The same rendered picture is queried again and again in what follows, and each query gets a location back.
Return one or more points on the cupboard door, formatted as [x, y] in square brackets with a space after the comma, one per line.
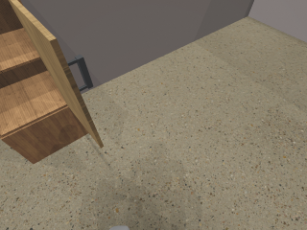
[53, 58]

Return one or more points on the handle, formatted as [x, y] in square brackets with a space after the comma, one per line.
[84, 71]

